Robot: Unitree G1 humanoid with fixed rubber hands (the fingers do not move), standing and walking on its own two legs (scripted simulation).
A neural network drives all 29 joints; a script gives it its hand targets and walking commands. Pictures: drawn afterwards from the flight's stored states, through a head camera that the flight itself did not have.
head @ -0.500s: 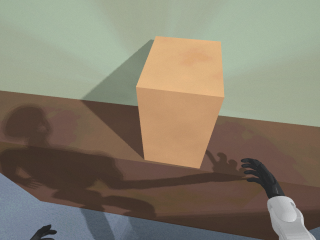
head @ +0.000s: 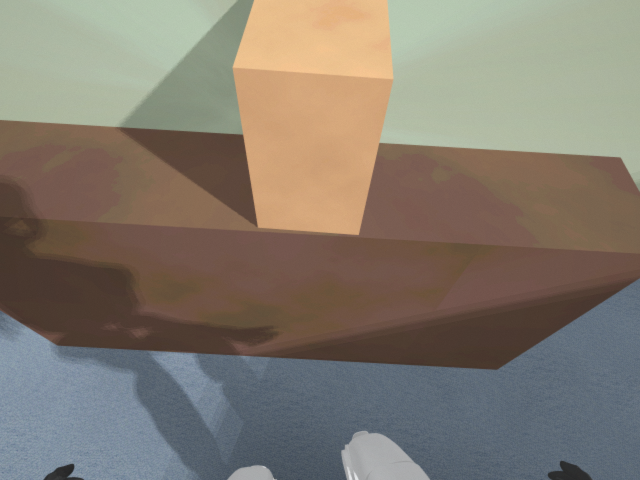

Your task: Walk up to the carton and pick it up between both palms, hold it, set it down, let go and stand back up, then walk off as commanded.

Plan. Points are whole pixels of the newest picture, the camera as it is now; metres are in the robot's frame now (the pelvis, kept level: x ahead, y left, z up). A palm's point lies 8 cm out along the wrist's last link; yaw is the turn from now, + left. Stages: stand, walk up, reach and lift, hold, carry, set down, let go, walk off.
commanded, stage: walk off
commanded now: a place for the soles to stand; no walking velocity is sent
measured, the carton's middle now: (315, 119) +0.59 +0.01 +0.08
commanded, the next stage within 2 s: stand in 1.92 s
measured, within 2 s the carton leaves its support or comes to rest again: neither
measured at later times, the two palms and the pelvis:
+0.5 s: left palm out of the picture +0.03 +0.25 -0.05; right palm out of the picture -0.11 -0.38 -0.12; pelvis -0.15 -0.05 -0.01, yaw +0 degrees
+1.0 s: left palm out of the picture -0.13 +0.29 -0.08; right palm out of the picture -0.09 -0.34 -0.09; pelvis -0.21 -0.03 +0.00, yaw +3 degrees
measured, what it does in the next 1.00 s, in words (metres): walks backwards: right foot, then left foot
